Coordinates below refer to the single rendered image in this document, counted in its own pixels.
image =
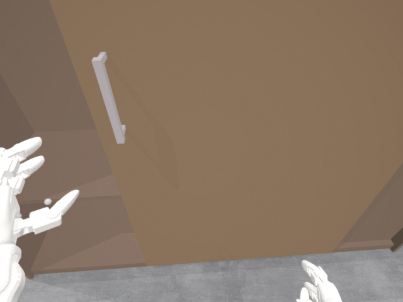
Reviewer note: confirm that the wardrobe door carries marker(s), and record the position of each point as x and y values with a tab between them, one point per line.
254	128
384	216

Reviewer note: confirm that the left robot hand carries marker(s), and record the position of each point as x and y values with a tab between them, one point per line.
12	180

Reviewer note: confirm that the handle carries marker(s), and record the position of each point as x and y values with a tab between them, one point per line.
104	84

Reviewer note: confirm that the right robot hand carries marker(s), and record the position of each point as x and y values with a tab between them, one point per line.
324	292

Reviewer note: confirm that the robot left forearm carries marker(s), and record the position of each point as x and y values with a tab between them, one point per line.
12	276

